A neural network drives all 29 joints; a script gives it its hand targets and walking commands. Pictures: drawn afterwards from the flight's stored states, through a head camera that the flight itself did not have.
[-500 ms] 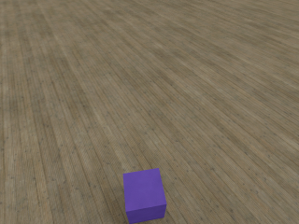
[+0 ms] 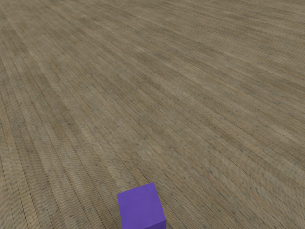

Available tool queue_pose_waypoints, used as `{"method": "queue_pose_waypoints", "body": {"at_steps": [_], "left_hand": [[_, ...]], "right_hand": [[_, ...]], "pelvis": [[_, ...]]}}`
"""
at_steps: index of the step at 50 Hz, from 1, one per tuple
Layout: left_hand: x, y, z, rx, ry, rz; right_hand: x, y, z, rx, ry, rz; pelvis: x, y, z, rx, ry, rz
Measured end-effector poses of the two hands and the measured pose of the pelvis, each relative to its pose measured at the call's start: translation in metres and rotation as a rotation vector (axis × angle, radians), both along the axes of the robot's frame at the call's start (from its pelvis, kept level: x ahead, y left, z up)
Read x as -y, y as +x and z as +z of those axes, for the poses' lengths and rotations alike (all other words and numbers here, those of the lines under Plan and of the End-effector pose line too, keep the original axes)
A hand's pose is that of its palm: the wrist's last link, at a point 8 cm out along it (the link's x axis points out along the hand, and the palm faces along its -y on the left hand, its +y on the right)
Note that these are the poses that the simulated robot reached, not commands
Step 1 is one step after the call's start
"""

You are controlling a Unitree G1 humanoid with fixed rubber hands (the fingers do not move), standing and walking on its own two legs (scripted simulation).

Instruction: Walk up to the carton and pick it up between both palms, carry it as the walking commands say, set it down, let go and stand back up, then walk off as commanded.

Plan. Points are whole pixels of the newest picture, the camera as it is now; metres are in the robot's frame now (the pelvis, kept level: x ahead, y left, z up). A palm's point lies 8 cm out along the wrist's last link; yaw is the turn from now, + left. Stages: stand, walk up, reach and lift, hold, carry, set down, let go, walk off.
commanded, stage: walk off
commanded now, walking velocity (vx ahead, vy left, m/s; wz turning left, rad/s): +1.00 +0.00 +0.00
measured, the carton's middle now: (142, 213) +0.36 +0.08 -0.65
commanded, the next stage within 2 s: stand in 0.04 s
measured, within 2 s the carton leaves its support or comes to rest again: rests again in 0.68 s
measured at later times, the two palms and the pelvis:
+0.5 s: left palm out of the picture +0.05 +0.17 -0.15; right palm (212, 157) +0.37 -0.23 -0.13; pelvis +0.18 -0.02 -0.02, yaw +3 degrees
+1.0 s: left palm (99, 196) +0.28 +0.18 -0.15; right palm out of the picture +0.12 -0.24 -0.15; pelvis +0.20 -0.04 -0.01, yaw +0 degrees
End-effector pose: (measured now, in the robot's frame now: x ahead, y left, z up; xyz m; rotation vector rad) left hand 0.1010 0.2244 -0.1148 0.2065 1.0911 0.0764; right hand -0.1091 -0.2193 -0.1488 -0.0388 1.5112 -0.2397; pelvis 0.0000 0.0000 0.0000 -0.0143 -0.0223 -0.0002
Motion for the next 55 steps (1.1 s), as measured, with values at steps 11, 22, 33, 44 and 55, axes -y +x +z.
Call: {"method": "queue_pose_waypoints", "body": {"at_steps": [11,22,33,44,55], "left_hand": [[0.033,0.041,-0.030,-0.020,0.005,0.123],[0.072,-0.079,-0.021,-0.590,-0.108,0.282],[0.018,0.110,-0.039,-0.247,0.000,0.100],[0.044,0.184,-0.026,-0.077,-0.002,0.046],[0.032,0.152,-0.036,-0.170,-0.038,0.102]], "right_hand": [[0.066,0.186,-0.006,0.125,-0.041,0.176],[0.019,0.479,0.042,0.613,-0.057,0.365],[0.028,0.365,-0.002,0.311,-0.051,0.148],[0.042,0.265,-0.011,0.066,0.003,0.056],[0.008,0.239,0.006,-0.015,0.013,0.075]], "pelvis": [[0.043,0.098,-0.015,-0.004,-0.019,0.052],[0.024,0.170,-0.008,-0.043,-0.001,0.033],[0.019,0.201,-0.012,0.037,0.026,-0.012],[0.038,0.209,-0.010,0.049,0.025,-0.008],[0.030,0.205,-0.003,0.021,0.016,0.007]]}}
